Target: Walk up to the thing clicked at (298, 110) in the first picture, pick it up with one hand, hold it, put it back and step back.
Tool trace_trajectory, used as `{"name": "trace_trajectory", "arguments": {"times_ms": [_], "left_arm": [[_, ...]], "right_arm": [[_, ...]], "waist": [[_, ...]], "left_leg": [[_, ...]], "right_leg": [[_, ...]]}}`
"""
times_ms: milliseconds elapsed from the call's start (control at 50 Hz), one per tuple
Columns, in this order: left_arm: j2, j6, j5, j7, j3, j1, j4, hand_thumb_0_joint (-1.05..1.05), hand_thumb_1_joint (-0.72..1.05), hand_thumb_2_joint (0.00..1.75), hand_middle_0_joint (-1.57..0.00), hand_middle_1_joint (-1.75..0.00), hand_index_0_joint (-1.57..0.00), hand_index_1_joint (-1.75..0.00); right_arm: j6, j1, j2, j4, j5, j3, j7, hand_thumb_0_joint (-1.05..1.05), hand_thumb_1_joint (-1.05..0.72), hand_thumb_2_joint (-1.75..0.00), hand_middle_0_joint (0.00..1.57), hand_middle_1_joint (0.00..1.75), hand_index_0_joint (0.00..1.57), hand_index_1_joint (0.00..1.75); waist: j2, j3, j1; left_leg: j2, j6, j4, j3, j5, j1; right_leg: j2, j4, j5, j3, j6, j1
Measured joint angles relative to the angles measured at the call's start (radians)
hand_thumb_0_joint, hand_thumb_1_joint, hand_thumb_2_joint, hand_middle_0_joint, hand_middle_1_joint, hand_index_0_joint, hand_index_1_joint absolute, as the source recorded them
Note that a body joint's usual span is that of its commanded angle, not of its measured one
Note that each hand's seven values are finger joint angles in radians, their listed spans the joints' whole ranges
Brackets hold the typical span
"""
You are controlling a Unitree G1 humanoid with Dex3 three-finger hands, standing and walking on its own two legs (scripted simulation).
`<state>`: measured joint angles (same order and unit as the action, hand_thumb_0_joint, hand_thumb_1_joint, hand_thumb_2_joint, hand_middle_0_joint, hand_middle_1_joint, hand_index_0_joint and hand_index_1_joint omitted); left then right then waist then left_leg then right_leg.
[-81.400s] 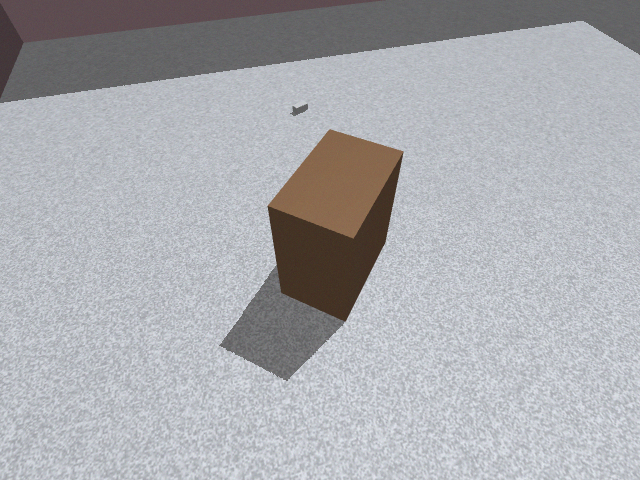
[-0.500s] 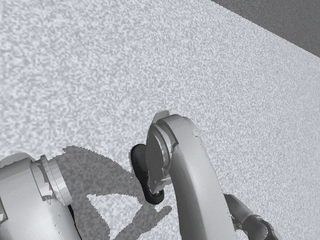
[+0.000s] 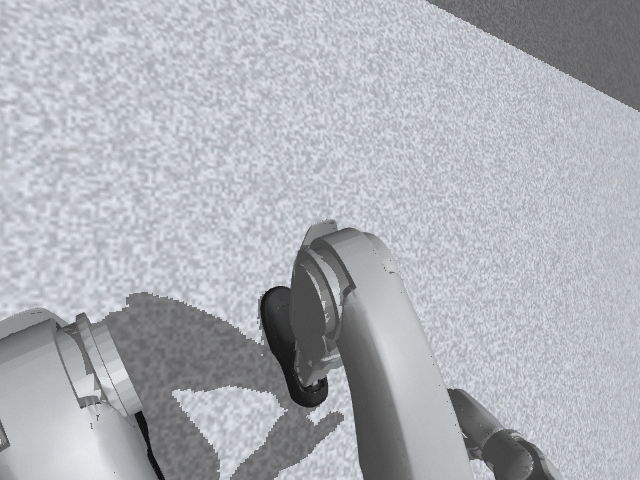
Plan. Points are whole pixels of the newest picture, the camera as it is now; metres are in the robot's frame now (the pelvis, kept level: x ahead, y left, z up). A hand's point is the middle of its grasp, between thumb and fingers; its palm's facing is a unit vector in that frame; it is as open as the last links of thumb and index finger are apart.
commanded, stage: close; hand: left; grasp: from above
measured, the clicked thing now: out of the picture +0.45 +0.42 -0.28
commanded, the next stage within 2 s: settle in 1.52 s
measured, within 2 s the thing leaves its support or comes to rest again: neither
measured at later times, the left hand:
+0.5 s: hand out of the picture +0.43 +0.41 -0.24, palm faces -0.45 -0.16 -0.88, open 11.1 cm
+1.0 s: hand out of the picture +0.43 +0.41 -0.23, palm faces -0.45 -0.16 -0.88, open 9.4 cm
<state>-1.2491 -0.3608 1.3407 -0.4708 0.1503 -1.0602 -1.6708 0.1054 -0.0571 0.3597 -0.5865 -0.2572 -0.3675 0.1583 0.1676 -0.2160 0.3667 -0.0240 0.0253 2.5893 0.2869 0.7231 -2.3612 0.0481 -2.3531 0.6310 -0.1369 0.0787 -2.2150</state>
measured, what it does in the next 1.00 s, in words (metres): stands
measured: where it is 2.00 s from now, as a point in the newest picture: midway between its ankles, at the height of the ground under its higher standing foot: (224, 412)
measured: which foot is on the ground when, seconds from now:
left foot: down 0.00-1.00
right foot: down 0.00-1.00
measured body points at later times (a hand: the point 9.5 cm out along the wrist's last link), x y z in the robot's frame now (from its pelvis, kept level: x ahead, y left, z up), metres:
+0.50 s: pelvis +0.00 +0.00 +0.00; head +0.27 +0.16 +0.32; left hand +0.45 +0.41 -0.19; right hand +0.09 -0.26 -0.05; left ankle +0.06 +0.12 -0.26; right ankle +0.13 -0.14 -0.26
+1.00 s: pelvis +0.00 +0.00 +0.00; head +0.27 +0.16 +0.32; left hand +0.45 +0.41 -0.18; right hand +0.08 -0.26 -0.05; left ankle +0.06 +0.12 -0.26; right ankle +0.13 -0.14 -0.26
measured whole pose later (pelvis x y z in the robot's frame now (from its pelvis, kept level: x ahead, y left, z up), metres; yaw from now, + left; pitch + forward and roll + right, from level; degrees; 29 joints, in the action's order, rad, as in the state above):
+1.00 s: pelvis +0.00 +0.00 +0.00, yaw +0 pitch +26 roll -17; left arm -1.25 -0.36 1.34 -0.46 0.16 -1.05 -1.65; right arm 0.10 -0.06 0.36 -0.58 -0.26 -0.36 0.16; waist 0.17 -0.21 0.36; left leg -0.03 0.03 2.59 0.29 0.72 -2.36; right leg 0.04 -2.35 0.63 -0.14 0.08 -2.22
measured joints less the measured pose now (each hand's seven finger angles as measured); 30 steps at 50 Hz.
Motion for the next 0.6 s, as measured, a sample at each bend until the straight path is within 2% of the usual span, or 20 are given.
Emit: {"name": "trace_trajectory", "arguments": {"times_ms": [180, 340, 600], "left_arm": [[-0.004, -0.013, 0.020, -0.016, 0.014, 0.008, 0.013, 0.00, -0.16, 0.71, -0.26, -0.92, -0.30, -0.87], [-0.003, 0.003, 0.008, -0.017, -0.002, -0.002, -0.001, 0.00, -0.10, 0.66, -0.31, -0.87, -0.35, -0.81], [-0.004, 0.003, 0.001, -0.002, 0.007, 0.006, 0.009, 0.00, 0.03, 0.55, -0.42, -0.77, -0.46, -0.71]], "right_arm": [[-0.007, 0.004, 0.003, 0.003, -0.007, 0.000, -0.001, 0.00, -0.89, -0.90, 0.20, 0.30, 0.20, 0.30], [0.002, 0.007, 0.005, 0.001, -0.002, 0.008, -0.003, 0.00, -0.89, -0.90, 0.20, 0.30, 0.20, 0.30], [-0.002, 0.004, 0.001, 0.003, -0.003, 0.000, 0.001, 0.00, -0.89, -0.90, 0.20, 0.30, 0.20, 0.30]], "waist": [[0.006, -0.001, -0.001], [-0.001, 0.003, -0.002], [0.000, 0.002, -0.001]], "left_leg": [[0.000, -0.002, 0.003, 0.003, 0.003, 0.005], [-0.001, 0.002, 0.006, 0.000, -0.001, -0.002], [-0.001, 0.001, 0.005, 0.001, 0.002, -0.001]], "right_leg": [[-0.001, -0.003, 0.001, -0.002, 0.001, 0.004], [0.000, -0.004, -0.002, 0.000, 0.003, -0.002], [-0.002, -0.003, -0.001, -0.002, 0.002, -0.001]]}}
